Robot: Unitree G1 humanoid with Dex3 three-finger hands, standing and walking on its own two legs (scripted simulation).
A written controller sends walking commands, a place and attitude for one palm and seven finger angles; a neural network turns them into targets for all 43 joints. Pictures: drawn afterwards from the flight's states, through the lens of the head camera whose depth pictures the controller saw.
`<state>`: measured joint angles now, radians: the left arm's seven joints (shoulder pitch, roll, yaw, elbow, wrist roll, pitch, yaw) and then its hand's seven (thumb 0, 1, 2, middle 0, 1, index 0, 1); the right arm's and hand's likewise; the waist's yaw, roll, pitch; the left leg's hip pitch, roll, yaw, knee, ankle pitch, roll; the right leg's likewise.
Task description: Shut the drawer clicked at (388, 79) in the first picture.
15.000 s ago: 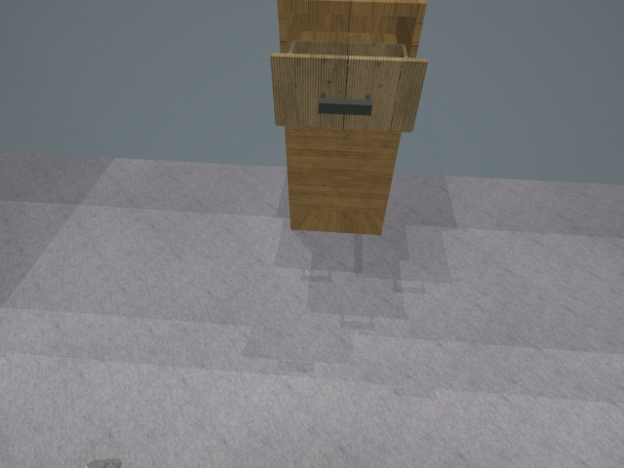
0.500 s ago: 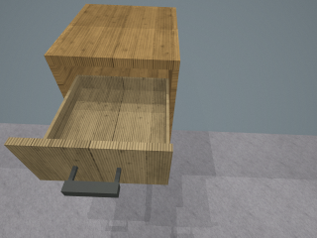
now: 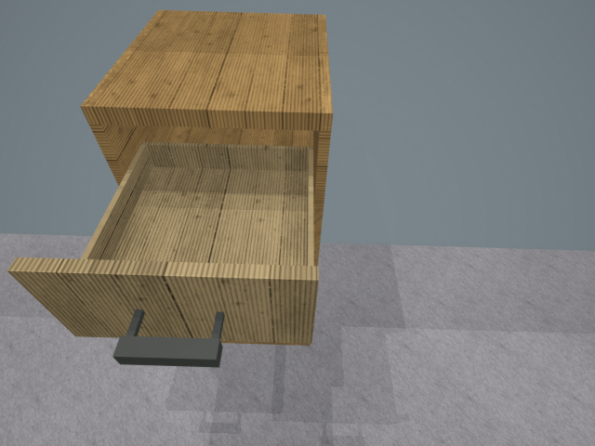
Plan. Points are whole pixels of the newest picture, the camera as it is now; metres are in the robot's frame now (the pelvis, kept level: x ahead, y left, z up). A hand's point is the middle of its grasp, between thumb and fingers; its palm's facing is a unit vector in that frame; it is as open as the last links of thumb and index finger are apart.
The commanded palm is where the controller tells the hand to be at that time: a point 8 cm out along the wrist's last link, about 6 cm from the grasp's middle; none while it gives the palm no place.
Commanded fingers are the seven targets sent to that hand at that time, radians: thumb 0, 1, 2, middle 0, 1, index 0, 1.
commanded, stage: look again from close up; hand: left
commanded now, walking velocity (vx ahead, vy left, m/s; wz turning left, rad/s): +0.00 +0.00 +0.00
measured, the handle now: (174, 334) +0.25 +0.18 +0.03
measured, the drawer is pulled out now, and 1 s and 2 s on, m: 0.30 0.29 0.29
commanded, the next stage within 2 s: raise the hand and make a fist in 0.14 s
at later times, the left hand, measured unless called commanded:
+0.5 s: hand (177, 414) +0.16 +0.17 -0.02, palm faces +0.21 -0.98 -0.04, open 6.8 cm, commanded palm +0.08 +0.20 -0.04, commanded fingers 0.00 0.90 0.90 -0.48 -0.60 -0.48 -0.60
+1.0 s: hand (172, 444) +0.13 +0.15 +0.02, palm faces +0.03 -1.00 -0.06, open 4.2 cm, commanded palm +0.07 +0.21 +0.03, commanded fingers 0.00 0.90 0.90 -0.98 -1.14 -0.98 -1.14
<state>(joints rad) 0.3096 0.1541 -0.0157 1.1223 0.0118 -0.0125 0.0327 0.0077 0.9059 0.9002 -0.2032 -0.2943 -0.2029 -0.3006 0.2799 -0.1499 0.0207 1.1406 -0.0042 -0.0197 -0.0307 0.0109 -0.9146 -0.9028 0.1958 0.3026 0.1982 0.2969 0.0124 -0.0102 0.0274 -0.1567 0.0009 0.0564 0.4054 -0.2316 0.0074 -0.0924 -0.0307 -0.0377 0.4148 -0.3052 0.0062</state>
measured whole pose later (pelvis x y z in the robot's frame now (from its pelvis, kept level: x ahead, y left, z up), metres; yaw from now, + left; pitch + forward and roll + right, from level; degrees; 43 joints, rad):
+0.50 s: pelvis -0.03 -0.01 -0.03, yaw +1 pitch +6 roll +1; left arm 0.46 0.13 0.07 0.11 -0.19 -0.28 0.01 0.03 0.95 0.90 -0.30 -0.41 -0.27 -0.42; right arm 0.23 -0.26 -0.05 0.73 0.01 -0.28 -0.04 0.02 -0.92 -0.90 0.20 0.30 0.20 0.30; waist -0.03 0.02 -0.11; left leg -0.49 0.01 0.04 0.72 -0.32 0.00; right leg -0.44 -0.03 -0.05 0.76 -0.42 -0.01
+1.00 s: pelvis -0.05 -0.03 -0.05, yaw +2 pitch +7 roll +0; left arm 0.56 0.21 0.12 -0.18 -0.26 -0.28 -0.24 0.02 0.90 0.90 -0.80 -0.93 -0.79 -0.94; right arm 0.26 -0.17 0.03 0.58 0.04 -0.22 -0.07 0.02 -0.90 -0.90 0.20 0.30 0.20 0.30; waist 0.01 0.05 -0.12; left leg -0.65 0.05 -0.02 0.92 -0.39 -0.03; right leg -0.56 0.00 -0.10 0.93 -0.49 -0.04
